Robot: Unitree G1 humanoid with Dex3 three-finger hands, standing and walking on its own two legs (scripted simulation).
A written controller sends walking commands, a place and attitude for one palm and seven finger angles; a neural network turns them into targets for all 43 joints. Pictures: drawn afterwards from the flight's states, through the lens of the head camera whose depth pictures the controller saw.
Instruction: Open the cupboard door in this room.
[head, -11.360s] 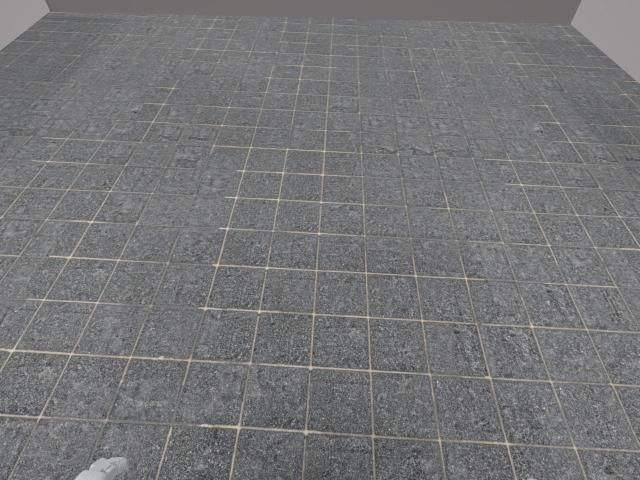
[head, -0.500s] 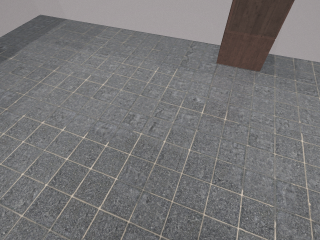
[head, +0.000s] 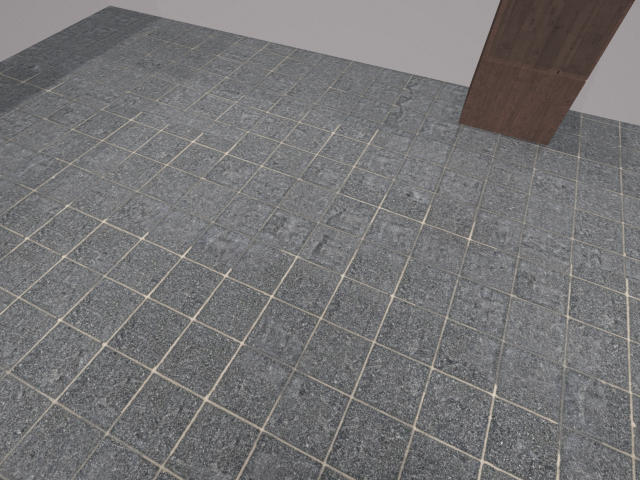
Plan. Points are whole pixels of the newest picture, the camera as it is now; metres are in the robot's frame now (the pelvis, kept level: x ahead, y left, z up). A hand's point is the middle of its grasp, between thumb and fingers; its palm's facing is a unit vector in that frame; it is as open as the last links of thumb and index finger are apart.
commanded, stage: turn or walk to find it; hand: left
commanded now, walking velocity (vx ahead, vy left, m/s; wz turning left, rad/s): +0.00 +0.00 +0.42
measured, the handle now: out of the picture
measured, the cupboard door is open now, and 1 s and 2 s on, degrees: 0 0 0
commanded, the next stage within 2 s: stand and wait in 0.06 s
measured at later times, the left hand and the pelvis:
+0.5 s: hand out of the picture -0.02 +0.13 -0.15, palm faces +0.12 -0.97 -0.23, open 7.4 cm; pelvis -0.01 -0.05 +0.01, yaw +6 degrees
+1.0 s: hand out of the picture -0.06 +0.19 -0.18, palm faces +0.29 -0.93 -0.22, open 7.4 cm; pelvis -0.05 -0.01 +0.00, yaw +16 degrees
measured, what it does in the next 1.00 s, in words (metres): steps on the spot, turning left: right foot, then left foot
